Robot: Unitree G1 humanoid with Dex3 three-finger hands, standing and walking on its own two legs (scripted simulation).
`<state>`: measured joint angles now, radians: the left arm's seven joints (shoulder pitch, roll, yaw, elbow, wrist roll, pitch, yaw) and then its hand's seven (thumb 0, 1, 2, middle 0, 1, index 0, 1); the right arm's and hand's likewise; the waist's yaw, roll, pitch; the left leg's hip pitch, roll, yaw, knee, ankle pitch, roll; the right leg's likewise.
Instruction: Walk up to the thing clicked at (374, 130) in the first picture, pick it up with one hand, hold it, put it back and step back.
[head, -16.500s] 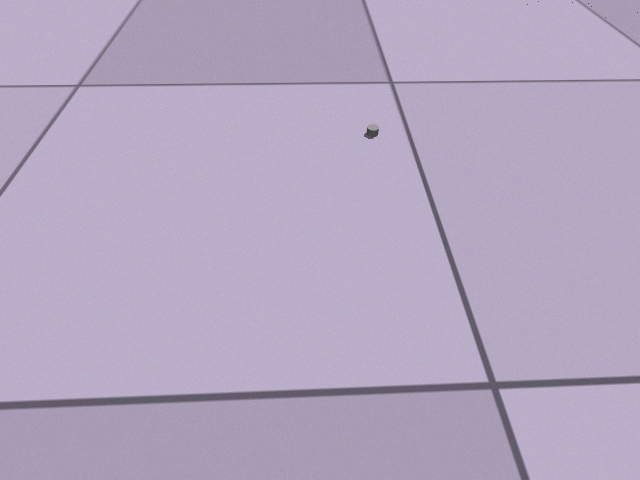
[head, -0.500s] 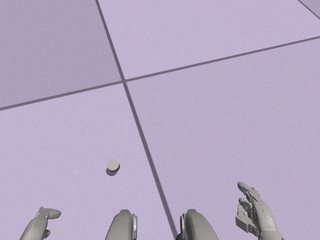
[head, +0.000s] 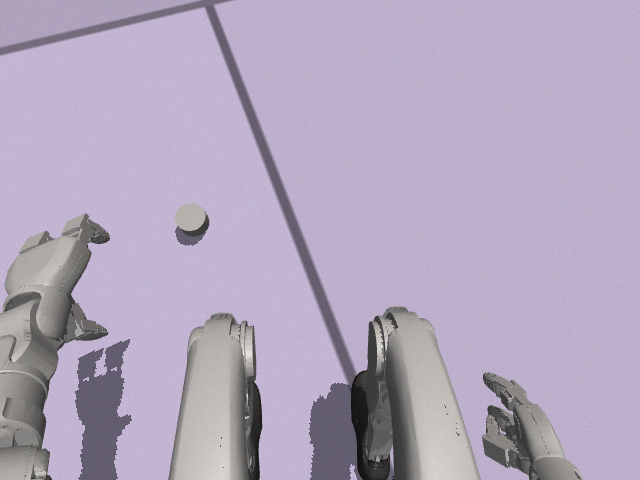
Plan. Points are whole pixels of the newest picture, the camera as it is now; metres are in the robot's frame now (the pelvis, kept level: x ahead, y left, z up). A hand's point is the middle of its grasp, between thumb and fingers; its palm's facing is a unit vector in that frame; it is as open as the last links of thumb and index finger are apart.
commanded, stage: rise first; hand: left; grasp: from above
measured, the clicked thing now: (192, 220) +0.55 +0.25 -0.43
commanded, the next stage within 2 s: none
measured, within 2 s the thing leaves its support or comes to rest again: neither
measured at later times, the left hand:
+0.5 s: hand (120, 245) +0.44 +0.31 -0.24, palm faces -0.47 -0.02 -0.88, open 13.8 cm
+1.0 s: hand (139, 231) +0.48 +0.30 -0.29, palm faces -0.47 -0.02 -0.88, open 13.7 cm
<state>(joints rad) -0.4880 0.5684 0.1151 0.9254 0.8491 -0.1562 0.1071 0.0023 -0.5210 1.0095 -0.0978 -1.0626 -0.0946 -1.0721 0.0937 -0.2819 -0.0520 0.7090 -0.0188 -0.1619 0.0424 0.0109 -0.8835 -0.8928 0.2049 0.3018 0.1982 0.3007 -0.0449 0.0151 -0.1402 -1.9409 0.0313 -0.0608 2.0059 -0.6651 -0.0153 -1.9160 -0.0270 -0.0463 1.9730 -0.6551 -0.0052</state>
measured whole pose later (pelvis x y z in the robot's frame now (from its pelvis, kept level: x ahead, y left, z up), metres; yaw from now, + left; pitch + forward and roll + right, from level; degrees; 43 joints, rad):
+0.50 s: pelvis -0.01 +0.02 -0.09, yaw -3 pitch +35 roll -7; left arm -0.85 0.75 0.10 1.29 1.25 -0.28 0.28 0.00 -0.48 0.99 -0.14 -0.93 -0.13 -0.94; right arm 0.15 -0.27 -0.01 0.75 -0.09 -0.03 0.10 0.01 -0.90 -0.90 0.21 0.30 0.20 0.30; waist -0.18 -0.01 -0.09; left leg -2.23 0.02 -0.10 2.29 -0.67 0.01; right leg -2.16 -0.03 -0.07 2.21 -0.66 0.02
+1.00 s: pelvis +0.00 +0.01 -0.12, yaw -6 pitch +35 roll -9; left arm -0.98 0.84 0.14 1.42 1.30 -0.28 0.34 0.00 -0.46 0.95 -0.13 -0.97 -0.14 -0.97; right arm 0.13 -0.27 0.06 0.72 -0.15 -0.02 0.14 0.00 -0.91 -0.90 0.21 0.30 0.20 0.30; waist -0.23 -0.03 -0.02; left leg -2.31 0.02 -0.13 2.40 -0.71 0.01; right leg -2.24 -0.01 -0.09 2.30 -0.68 0.03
